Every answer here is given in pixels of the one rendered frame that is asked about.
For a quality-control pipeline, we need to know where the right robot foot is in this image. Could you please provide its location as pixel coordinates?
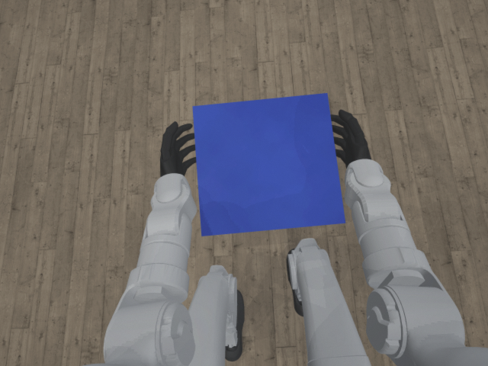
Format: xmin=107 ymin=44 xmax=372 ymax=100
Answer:
xmin=287 ymin=249 xmax=303 ymax=316

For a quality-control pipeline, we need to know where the right robot upper arm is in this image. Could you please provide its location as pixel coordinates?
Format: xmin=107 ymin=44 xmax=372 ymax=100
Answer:
xmin=366 ymin=285 xmax=488 ymax=366

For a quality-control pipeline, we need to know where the carton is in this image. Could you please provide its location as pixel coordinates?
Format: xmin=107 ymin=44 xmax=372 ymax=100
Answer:
xmin=192 ymin=93 xmax=345 ymax=236

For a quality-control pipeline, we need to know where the robot right forearm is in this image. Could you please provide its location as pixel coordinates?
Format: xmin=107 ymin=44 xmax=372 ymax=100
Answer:
xmin=345 ymin=159 xmax=465 ymax=342

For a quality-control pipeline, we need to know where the robot left forearm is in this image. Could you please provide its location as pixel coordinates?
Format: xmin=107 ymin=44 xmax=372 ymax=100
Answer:
xmin=104 ymin=173 xmax=197 ymax=362

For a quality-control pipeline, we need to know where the robot left shin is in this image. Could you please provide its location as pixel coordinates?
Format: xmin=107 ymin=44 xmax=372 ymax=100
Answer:
xmin=198 ymin=265 xmax=237 ymax=346

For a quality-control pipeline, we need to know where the robot left hand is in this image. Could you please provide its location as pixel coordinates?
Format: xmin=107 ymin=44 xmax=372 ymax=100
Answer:
xmin=160 ymin=121 xmax=196 ymax=178

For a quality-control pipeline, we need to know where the left robot upper arm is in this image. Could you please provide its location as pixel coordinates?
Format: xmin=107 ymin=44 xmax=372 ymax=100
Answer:
xmin=83 ymin=300 xmax=195 ymax=366

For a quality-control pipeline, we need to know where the robot right hand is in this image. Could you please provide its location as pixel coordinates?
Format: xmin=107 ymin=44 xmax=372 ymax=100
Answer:
xmin=330 ymin=110 xmax=371 ymax=169

